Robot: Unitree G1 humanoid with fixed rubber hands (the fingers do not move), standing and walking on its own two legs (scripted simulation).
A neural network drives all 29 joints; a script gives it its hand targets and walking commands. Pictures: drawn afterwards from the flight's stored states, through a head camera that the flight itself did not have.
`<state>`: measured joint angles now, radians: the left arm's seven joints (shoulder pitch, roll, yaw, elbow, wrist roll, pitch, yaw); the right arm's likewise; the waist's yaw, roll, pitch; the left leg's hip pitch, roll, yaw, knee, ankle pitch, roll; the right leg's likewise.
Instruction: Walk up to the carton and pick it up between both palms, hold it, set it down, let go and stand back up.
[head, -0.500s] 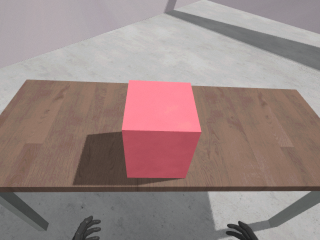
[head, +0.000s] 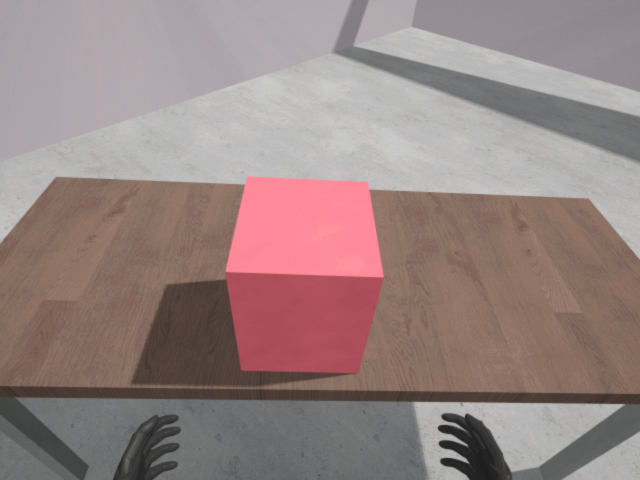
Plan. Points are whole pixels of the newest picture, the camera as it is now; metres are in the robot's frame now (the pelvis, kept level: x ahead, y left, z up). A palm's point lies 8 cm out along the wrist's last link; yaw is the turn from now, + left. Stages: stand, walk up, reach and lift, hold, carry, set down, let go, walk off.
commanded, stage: reach and lift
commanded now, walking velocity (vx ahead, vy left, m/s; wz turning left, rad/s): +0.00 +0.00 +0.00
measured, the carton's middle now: (304, 277) +0.47 +0.03 -0.02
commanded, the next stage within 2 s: none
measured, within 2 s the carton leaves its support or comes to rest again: neither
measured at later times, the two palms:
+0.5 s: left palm (135, 421) +0.23 +0.23 -0.04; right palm (476, 410) +0.26 -0.20 -0.02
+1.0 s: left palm (143, 340) +0.31 +0.24 +0.02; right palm (471, 328) +0.34 -0.20 +0.04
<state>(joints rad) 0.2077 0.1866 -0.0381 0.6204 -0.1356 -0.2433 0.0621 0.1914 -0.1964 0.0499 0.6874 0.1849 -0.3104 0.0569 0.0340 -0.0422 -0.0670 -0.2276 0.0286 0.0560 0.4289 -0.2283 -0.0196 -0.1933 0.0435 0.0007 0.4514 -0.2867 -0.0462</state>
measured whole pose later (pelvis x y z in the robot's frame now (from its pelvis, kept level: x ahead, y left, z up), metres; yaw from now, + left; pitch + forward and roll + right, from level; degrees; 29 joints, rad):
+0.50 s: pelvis -0.02 +0.01 -0.01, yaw +0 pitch +7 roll +0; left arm -0.15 0.22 -0.07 0.96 -0.28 -0.51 0.09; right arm -0.21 -0.22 0.10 0.98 0.29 -0.45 0.05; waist 0.01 -0.03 -0.13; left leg -0.41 0.03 0.05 0.54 -0.24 -0.02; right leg -0.37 0.04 -0.01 0.56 -0.30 -0.04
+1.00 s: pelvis -0.02 +0.01 +0.00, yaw -1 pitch +9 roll +0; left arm -0.41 0.22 0.01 0.93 -0.25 -0.28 0.09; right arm -0.51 -0.31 0.16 1.02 0.39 -0.23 0.04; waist 0.04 -0.03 -0.15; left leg -0.39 0.04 0.07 0.40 -0.17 -0.01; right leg -0.35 0.05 0.02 0.39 -0.20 -0.03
